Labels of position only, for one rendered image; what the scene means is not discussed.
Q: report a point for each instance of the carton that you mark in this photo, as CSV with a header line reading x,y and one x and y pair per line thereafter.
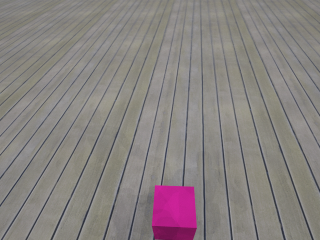
x,y
174,213

